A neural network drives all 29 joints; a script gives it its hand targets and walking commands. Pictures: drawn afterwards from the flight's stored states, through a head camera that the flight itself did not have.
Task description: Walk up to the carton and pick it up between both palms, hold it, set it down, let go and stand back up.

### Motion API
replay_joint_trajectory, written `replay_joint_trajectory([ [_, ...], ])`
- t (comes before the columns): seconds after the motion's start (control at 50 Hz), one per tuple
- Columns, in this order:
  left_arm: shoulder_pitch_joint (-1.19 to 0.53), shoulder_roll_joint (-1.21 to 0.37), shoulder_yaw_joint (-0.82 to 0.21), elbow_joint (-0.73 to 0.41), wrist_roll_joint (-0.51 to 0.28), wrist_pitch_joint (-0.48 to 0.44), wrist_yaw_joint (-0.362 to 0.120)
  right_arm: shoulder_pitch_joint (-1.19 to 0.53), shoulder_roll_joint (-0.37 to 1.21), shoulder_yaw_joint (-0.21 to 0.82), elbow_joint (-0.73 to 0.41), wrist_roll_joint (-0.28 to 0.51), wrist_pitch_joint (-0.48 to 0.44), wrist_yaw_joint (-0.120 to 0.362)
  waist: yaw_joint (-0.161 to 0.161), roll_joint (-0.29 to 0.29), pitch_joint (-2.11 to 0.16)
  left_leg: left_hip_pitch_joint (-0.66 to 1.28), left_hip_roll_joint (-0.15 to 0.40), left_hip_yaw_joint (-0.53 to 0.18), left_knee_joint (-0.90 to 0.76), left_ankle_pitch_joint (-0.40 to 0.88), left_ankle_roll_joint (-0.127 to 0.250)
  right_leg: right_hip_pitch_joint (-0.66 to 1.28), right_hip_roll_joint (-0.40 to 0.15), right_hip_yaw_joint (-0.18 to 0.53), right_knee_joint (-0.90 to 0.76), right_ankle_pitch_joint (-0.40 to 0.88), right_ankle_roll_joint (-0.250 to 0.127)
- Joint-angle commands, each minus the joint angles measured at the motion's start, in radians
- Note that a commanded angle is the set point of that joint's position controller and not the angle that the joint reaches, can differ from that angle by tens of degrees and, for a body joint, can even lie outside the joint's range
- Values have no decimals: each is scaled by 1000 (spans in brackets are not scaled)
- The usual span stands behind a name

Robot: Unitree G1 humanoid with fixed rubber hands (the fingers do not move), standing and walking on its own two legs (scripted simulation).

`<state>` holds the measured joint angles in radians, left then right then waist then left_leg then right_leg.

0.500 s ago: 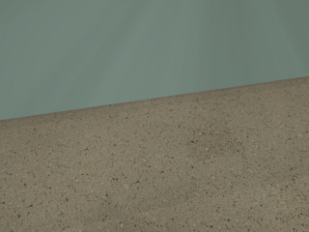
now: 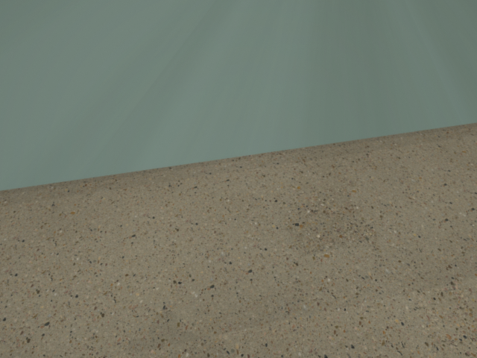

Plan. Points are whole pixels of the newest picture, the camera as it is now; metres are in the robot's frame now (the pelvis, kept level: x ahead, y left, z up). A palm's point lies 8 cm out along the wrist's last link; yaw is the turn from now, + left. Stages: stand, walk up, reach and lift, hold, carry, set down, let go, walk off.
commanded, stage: stand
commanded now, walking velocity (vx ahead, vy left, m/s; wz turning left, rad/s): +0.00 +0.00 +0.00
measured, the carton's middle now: out of the picture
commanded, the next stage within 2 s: walk up in 1.68 s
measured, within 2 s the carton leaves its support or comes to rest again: neither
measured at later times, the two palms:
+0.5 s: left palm out of the picture -0.02 +0.19 -0.15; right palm out of the picture -0.03 -0.20 -0.15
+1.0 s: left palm out of the picture -0.03 +0.18 -0.14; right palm out of the picture -0.04 -0.20 -0.15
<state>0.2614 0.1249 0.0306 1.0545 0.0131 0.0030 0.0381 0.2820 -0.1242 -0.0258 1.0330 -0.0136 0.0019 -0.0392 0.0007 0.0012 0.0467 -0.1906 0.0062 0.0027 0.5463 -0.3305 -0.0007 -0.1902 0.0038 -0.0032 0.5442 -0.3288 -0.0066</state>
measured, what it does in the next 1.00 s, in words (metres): stands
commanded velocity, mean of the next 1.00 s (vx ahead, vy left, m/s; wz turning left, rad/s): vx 0.00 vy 0.00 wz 0.00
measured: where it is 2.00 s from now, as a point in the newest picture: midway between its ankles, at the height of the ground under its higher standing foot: outside the picture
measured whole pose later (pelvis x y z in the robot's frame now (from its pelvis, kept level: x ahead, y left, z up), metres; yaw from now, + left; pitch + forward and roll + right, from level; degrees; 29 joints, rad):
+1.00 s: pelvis +0.00 -0.01 +0.01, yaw +0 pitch -3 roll +0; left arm 0.28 0.08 0.01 1.20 0.01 -0.01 0.05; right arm 0.29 -0.07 -0.01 1.19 -0.01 0.00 -0.05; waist 0.00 0.00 0.07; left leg -0.13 0.02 0.00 0.45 -0.28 -0.02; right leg -0.12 0.02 -0.01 0.45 -0.28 -0.02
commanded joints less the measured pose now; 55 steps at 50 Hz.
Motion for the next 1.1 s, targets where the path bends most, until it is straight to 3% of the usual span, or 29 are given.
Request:
replay_joint_trajectory([
  [0.0, 55, 88, 17, -2, 0, -16, 7, 57, -89, -19, 1, 0, -16, -9, 0, 0, 13, 3, 65, -65, -115, 298, 41, 8, -73, 70, -115, 303, -38],
  [0.4, 86, 41, 1, 113, 1, -11, 16, 85, -39, -5, 123, -1, -8, -17, 0, 2, 64, 25, 69, -58, -165, 271, 28, 26, -75, 66, -168, 280, -30],
  [1.08, 113, 27, -11, 132, -1, -18, 15, 104, -22, 6, 156, 1, -7, -17, 1, 4, 72, 21, 75, -57, -177, 245, 19, 19, -78, 73, -193, 265, -37],
])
